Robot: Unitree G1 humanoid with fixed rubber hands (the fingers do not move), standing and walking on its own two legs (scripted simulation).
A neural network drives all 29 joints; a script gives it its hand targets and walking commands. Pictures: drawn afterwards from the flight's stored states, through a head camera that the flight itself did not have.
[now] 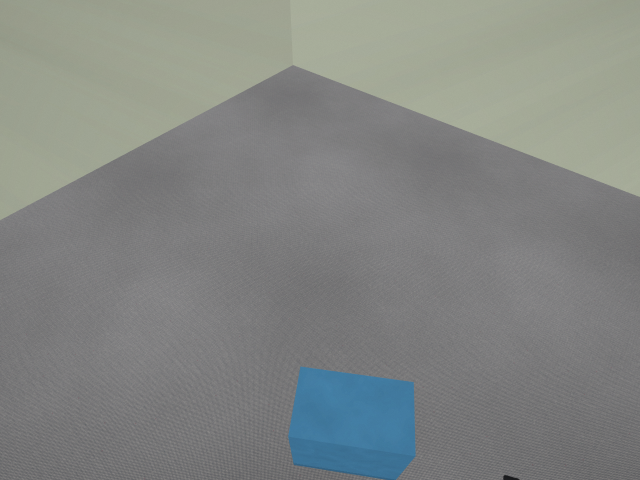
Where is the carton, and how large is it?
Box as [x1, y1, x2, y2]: [288, 367, 415, 479]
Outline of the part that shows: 300,367 288,434 294,464 378,478 395,479 415,455 413,382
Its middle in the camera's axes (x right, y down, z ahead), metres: +0.08 +0.50 +1.02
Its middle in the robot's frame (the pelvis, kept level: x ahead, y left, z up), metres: +0.37 -0.06 -0.62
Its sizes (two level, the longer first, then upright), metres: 0.285 0.165 0.295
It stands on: the floor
